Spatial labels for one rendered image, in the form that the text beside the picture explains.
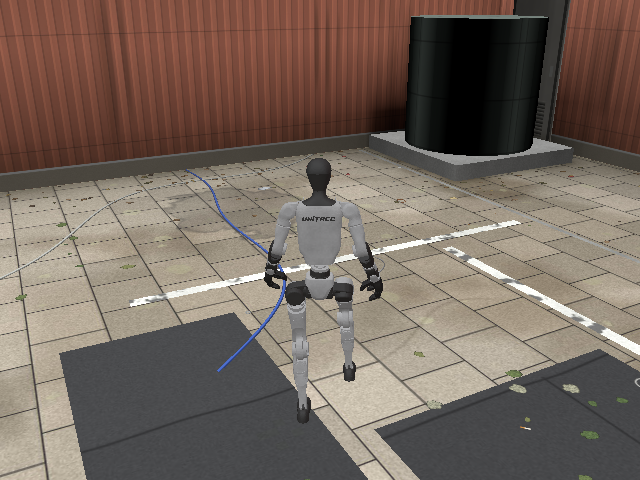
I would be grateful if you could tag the robot left shin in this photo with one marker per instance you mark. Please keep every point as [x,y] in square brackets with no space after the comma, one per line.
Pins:
[300,371]

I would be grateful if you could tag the right robot upper arm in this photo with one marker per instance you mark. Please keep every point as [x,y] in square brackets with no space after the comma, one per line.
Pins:
[351,212]

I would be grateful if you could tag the left robot hand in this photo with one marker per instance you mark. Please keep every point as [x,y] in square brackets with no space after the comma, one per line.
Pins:
[278,275]

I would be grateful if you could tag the robot right forearm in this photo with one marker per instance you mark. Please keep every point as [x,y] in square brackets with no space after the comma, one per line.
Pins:
[369,266]

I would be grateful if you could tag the right robot hand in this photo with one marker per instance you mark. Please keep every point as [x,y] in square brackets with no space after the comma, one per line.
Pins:
[378,286]

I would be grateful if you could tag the left robot thigh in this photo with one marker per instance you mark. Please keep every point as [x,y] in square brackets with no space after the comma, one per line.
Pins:
[295,295]

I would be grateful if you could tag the robot left forearm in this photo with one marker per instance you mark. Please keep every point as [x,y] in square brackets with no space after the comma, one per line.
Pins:
[272,261]

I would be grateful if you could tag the left robot upper arm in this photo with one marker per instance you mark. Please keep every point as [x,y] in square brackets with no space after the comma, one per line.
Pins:
[287,212]

